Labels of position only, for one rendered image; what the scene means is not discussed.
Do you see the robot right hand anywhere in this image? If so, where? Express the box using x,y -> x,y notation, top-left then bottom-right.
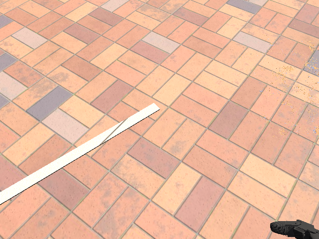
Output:
270,219 -> 319,239

